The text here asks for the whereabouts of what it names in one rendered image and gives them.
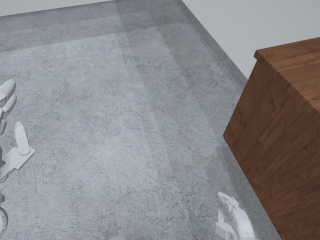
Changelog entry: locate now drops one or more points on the counter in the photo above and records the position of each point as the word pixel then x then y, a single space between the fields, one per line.
pixel 274 134

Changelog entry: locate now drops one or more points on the robot right hand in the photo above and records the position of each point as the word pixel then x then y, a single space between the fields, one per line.
pixel 232 226

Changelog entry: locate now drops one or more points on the robot left hand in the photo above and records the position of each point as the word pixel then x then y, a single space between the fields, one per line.
pixel 16 158

